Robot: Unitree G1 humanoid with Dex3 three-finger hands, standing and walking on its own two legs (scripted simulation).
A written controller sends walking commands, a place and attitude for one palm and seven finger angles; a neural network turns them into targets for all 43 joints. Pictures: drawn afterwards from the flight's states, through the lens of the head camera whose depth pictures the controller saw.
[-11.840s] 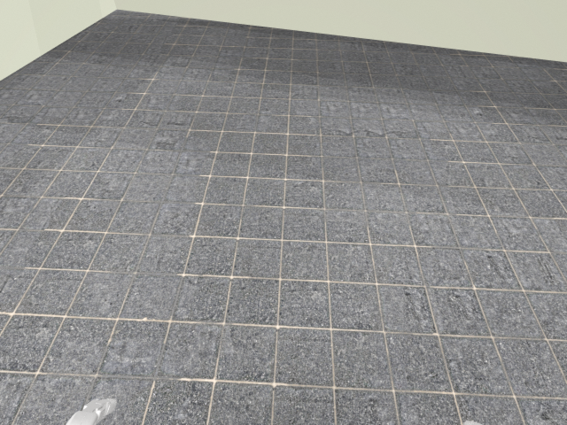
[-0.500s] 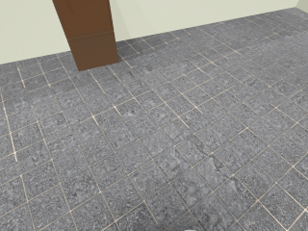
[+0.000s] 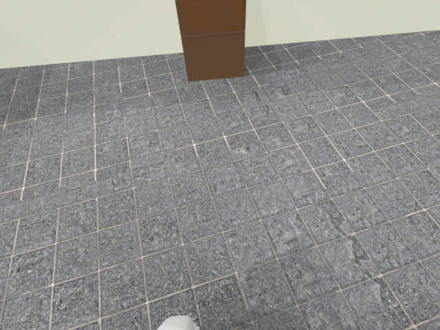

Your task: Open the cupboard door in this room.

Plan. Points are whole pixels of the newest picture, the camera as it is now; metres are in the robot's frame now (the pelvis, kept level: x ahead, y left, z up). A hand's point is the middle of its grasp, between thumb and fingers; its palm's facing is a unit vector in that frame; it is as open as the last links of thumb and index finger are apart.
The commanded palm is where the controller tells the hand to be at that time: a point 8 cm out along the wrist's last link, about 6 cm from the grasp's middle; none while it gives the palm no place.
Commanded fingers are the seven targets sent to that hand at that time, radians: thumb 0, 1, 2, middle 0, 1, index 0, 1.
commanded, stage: turn or walk to find it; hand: left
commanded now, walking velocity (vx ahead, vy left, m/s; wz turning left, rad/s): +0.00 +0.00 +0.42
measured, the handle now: out of the picture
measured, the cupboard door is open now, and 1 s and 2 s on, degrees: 0 0 0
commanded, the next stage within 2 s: stand and wait in 1.68 s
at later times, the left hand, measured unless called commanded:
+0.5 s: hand out of the picture +0.07 +0.24 -0.16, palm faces +0.18 -0.95 -0.27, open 7.3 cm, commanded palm none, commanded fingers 0.00 0.90 0.90 -0.20 -0.30 -0.20 -0.30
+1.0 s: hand out of the picture -0.07 +0.17 -0.16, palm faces +0.42 -0.87 -0.26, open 7.3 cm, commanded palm none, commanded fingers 0.00 0.90 0.90 -0.20 -0.30 -0.20 -0.30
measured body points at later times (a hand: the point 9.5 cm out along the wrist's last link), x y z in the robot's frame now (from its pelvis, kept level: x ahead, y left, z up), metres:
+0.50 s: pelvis -0.01 +0.02 +0.00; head +0.02 +0.02 +0.45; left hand +0.06 +0.29 -0.13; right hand +0.10 -0.21 -0.15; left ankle -0.03 +0.14 -0.74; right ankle +0.01 -0.12 -0.70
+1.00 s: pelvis -0.03 -0.02 +0.00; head +0.01 -0.03 +0.45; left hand -0.09 +0.21 -0.14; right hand +0.12 -0.24 -0.16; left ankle -0.12 +0.11 -0.68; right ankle +0.01 -0.10 -0.74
